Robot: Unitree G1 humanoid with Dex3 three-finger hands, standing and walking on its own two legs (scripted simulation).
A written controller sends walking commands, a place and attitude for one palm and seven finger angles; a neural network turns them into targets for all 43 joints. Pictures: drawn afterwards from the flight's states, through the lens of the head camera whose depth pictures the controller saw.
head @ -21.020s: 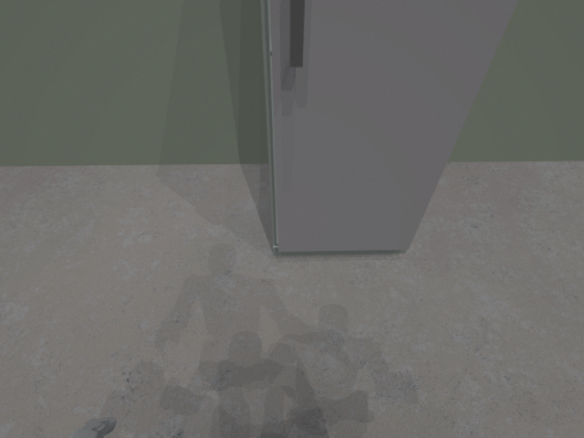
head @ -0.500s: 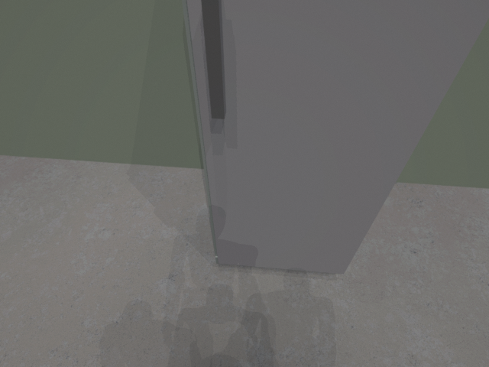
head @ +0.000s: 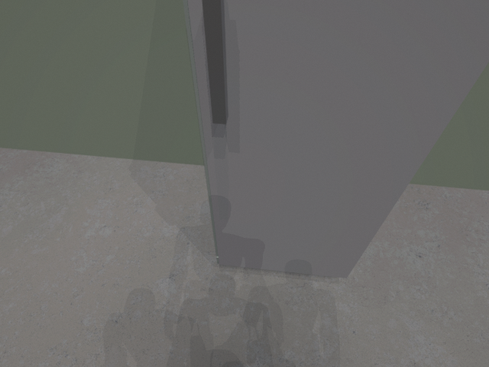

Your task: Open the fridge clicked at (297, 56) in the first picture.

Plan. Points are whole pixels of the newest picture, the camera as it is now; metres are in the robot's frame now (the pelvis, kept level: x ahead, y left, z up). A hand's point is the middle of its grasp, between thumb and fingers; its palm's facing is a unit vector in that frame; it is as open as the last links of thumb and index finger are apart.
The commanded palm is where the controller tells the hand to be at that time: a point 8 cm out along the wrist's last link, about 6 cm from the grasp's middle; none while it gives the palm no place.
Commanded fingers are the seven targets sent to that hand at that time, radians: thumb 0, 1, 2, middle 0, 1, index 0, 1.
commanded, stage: look again from close up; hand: left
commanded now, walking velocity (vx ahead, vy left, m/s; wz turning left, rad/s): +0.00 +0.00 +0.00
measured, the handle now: (219, 53) +0.58 +0.09 +0.23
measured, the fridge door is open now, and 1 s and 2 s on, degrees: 0 0 0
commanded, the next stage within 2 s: raise the hand to about handle height in 0.54 s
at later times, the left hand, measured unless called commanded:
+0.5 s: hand out of the picture +0.00 +0.16 -0.18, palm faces +0.04 -0.98 -0.17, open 7.4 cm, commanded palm none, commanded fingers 0.00 0.90 0.90 -0.20 -0.30 -0.20 -0.30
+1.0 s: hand (159, 312) +0.20 +0.15 +0.01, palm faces -0.11 -0.99 +0.00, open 8.2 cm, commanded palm +0.14 +0.23 +0.00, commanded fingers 0.00 0.46 0.71 -0.23 -0.58 -0.23 -0.58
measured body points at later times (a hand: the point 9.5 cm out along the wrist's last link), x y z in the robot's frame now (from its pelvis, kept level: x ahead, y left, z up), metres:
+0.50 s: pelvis +0.02 +0.00 +0.00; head +0.03 +0.00 +0.45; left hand +0.00 +0.21 -0.16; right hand +0.01 -0.21 -0.16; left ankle +0.00 +0.12 -0.74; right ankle -0.02 -0.09 -0.74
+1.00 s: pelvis -0.01 +0.00 -0.04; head +0.01 +0.00 +0.41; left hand +0.20 +0.20 +0.01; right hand +0.20 -0.25 -0.08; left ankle +0.00 +0.12 -0.74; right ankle -0.02 -0.09 -0.74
